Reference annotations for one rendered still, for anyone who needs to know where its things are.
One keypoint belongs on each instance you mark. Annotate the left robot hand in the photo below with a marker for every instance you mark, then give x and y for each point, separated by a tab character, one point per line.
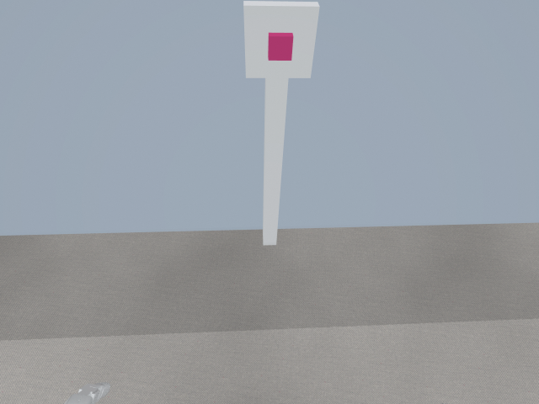
89	394

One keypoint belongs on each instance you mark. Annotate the panel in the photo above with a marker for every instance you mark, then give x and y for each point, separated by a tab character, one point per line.
260	19

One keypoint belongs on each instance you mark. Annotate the button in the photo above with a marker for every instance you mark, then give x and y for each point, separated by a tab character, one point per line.
280	46

